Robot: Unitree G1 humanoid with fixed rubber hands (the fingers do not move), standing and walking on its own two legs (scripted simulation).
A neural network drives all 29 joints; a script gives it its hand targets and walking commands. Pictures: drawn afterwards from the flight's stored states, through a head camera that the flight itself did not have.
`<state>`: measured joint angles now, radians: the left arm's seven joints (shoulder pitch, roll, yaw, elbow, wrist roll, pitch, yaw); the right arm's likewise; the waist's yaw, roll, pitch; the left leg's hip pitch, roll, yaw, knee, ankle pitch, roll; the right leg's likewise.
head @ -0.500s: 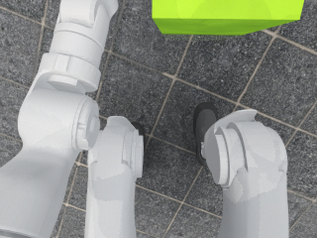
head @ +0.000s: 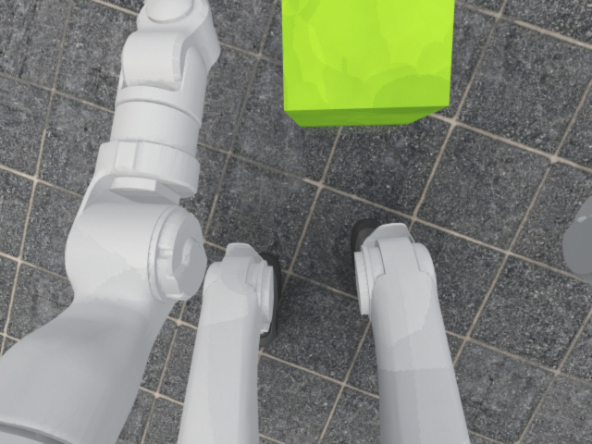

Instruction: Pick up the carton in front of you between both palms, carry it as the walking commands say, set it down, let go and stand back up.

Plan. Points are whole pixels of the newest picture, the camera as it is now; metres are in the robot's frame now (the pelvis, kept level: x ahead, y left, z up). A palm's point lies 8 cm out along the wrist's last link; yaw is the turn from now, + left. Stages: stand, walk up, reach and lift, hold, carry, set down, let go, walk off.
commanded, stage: set down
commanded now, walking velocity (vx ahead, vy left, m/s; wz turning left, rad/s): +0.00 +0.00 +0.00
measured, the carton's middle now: (358, 53) +0.56 -0.13 -0.36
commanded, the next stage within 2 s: let go in 0.46 s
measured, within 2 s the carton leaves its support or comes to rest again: neither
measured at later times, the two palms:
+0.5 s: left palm out of the picture +0.58 +0.04 +0.04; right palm out of the picture +0.53 -0.35 +0.04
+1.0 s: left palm out of the picture +0.45 +0.12 +0.13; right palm out of the picture +0.39 -0.31 +0.13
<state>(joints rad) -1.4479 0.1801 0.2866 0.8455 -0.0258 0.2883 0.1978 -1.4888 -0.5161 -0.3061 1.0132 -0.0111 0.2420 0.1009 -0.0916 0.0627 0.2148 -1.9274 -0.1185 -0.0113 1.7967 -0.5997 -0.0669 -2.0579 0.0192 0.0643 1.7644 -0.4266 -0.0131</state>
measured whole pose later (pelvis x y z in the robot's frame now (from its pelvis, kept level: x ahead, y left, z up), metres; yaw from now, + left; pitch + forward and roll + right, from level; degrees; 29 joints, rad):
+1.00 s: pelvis +0.08 -0.01 +0.24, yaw -5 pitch +30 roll +2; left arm -0.45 0.07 0.19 0.56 0.11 0.11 0.07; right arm -0.48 -0.27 -0.24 0.65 -0.07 0.08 0.13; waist -0.05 0.02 -0.02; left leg -0.96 -0.04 -0.08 0.77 -0.33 -0.04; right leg -1.07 0.05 0.05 0.75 -0.21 -0.03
